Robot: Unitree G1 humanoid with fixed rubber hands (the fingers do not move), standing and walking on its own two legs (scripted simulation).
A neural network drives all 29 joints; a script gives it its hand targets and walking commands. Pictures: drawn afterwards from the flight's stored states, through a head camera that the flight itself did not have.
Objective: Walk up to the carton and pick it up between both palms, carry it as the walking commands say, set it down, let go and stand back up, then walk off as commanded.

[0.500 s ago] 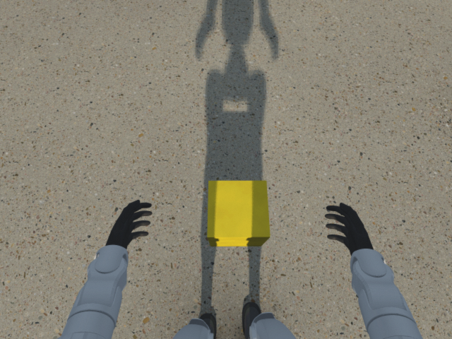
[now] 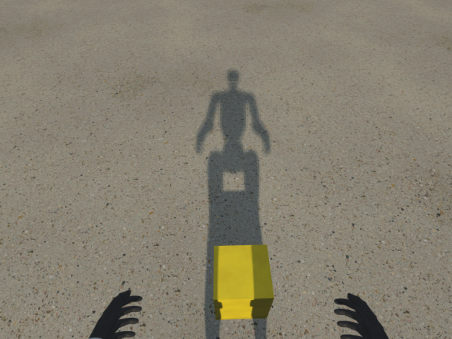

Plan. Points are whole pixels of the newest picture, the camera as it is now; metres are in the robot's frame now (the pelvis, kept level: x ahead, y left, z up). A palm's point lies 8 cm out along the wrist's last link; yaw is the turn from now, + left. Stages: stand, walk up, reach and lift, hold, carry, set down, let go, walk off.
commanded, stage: let go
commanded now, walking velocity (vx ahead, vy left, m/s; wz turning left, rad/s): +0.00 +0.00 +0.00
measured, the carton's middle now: (240, 282) +0.46 -0.03 -0.65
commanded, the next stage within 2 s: stand in 0.22 s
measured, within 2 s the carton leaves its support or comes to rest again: neither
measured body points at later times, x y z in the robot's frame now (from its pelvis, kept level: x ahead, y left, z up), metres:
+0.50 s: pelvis +0.03 -0.02 +0.00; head +0.00 -0.01 +0.45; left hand +0.15 +0.28 -0.09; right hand +0.19 -0.31 -0.08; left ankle -0.03 +0.07 -0.74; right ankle +0.02 -0.11 -0.74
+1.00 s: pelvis +0.01 -0.02 +0.00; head -0.04 -0.02 +0.45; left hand +0.10 +0.28 -0.10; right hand +0.13 -0.32 -0.10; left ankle -0.03 +0.07 -0.74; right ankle +0.02 -0.11 -0.74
